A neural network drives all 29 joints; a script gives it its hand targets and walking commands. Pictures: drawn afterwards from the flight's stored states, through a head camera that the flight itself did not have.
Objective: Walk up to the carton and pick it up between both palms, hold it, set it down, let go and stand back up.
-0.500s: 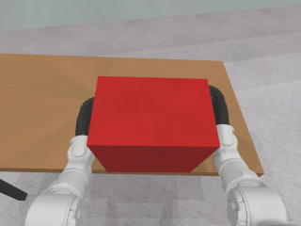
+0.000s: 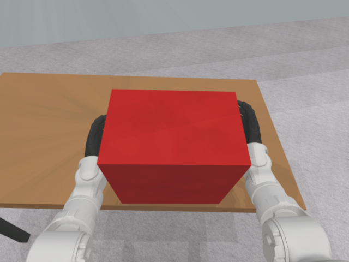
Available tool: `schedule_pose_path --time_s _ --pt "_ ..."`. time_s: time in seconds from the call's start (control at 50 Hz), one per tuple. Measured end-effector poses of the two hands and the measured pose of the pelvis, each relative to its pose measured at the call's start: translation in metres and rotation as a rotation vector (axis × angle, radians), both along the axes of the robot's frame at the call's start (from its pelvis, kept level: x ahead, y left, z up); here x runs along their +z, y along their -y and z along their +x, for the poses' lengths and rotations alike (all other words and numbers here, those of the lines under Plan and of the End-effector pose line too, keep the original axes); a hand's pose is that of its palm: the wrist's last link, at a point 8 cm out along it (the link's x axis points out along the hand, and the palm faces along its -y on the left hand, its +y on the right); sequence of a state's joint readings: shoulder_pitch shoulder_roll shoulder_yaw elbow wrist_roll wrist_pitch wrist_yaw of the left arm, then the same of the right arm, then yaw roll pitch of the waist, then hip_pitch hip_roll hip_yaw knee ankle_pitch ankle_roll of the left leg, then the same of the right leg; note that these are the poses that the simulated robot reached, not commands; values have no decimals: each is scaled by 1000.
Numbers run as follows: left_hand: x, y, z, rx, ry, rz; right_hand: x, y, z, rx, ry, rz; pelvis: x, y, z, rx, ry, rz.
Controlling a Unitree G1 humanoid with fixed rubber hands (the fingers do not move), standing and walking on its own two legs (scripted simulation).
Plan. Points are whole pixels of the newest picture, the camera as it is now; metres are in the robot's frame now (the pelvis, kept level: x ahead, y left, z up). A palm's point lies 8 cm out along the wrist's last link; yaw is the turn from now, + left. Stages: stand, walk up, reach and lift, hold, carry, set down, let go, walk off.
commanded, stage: reach and lift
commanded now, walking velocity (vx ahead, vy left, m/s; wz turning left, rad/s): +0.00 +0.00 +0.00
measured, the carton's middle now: (172, 154) +0.39 +0.02 +0.02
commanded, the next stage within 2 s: hold in 1.80 s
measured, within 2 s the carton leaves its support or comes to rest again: neither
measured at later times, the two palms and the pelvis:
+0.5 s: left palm (81, 129) +0.35 +0.20 +0.15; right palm (266, 123) +0.37 -0.17 +0.16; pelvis -0.01 +0.00 +0.01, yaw +0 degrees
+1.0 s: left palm (71, 118) +0.35 +0.21 +0.18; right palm (268, 110) +0.37 -0.16 +0.19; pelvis -0.02 +0.00 +0.01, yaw +0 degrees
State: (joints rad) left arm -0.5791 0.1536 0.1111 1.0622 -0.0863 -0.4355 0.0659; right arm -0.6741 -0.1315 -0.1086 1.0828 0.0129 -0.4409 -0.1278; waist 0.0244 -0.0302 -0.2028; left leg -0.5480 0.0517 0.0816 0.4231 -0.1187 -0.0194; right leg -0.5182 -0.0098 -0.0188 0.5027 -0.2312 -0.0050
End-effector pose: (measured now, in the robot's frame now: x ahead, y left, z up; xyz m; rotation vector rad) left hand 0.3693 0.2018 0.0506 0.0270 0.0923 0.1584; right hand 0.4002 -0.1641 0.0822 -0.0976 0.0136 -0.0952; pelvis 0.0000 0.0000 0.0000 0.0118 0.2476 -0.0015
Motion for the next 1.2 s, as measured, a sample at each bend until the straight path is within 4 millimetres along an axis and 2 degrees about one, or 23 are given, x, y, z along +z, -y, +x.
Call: schedule_pose_path --time_s 0.16,0.32,0.44,0.52,0.66,0.92,1.02,1.2 --pt "30 -2 3 0 -12 1 27 -2 2 -9 -16 48 4 1 2 -1 65 1" --pt "74 1 -1 -13 -16 14 61 2 -7 -23 -23 65 7 2 1 -2 169 2" --pt "86 3 -13 -27 -84 53 65 4 -21 -31 -89 59 9 3 -5 -3 250 4" --pt "99 2 -20 -24 -75 50 77 3 -27 -30 -78 61 9 3 -10 -3 267 4" --pt "117 1 -22 -34 -97 37 91 3 -33 -44 -102 77 8 2 -19 -2 281 3" --pt "122 -7 -23 -34 -140 11 105 -4 -31 -43 -144 61 8 2 -22 -2 285 2" --pt "130 -7 -20 -31 -131 16 112 -5 -27 -39 -135 71 8 2 -20 -2 283 3" --pt "132 -6 -12 -27 -152 24 107 -4 -18 -38 -157 84 9 3 -16 -1 277 4"
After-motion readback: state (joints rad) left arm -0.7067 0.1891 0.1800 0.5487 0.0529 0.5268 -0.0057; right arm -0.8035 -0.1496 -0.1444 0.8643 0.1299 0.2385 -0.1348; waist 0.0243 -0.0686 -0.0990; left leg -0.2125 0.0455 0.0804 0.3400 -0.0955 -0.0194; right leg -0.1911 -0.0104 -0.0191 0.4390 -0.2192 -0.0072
